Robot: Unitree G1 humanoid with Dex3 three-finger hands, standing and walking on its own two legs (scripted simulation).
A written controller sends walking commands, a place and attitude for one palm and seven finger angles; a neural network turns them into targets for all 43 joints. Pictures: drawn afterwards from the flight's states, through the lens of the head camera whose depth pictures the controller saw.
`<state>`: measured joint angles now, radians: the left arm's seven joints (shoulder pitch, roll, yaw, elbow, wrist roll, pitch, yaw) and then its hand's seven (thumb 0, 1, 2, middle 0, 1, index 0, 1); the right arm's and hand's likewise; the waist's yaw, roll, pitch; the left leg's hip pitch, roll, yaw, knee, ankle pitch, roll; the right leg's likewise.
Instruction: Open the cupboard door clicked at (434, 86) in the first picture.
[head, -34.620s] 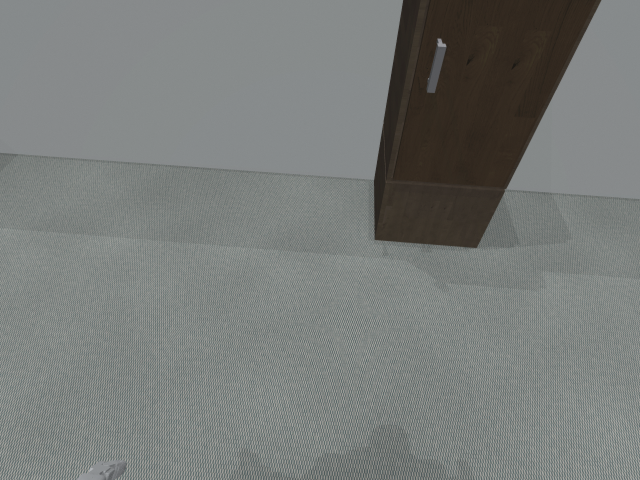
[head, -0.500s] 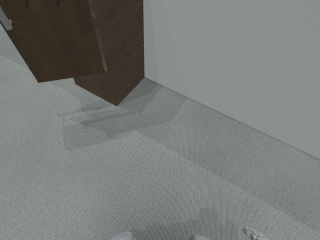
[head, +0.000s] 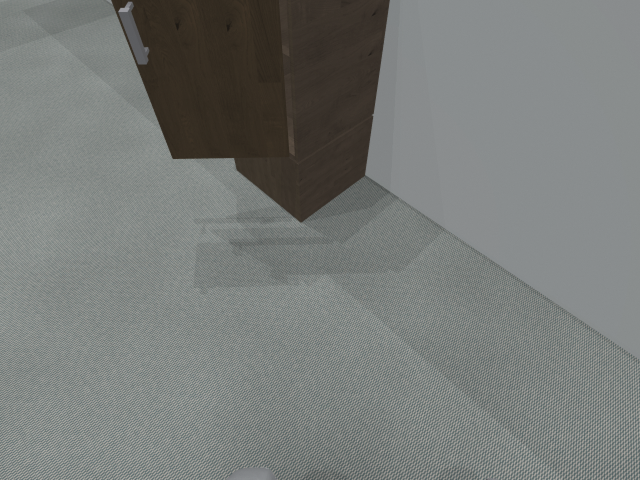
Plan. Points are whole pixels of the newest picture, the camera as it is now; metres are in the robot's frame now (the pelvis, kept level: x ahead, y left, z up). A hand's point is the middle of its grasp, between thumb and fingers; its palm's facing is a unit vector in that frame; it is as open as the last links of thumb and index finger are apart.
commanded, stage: take the last steps up to it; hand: left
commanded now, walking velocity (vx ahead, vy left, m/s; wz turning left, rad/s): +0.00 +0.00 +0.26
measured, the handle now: (136, 33) +1.03 +0.53 +0.01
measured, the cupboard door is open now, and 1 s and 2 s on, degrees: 48 48 48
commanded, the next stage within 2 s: come to a stop and stand still in 1.56 s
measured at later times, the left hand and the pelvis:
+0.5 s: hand out of the picture +0.03 +0.21 -0.16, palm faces +0.24 -0.95 -0.23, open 7.4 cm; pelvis +0.05 +0.01 +0.00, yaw +10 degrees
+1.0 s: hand (138, 383) +0.25 +0.31 -0.16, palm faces +0.25 -0.94 -0.24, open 7.4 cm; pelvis +0.21 +0.10 -0.02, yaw +11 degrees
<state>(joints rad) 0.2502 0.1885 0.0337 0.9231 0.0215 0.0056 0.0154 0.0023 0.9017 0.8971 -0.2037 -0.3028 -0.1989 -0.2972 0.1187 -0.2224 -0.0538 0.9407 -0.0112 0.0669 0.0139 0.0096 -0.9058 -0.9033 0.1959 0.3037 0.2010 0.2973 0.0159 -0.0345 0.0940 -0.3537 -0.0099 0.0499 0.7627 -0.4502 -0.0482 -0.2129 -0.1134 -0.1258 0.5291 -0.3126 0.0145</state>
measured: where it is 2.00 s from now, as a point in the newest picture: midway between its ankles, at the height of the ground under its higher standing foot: (253, 371)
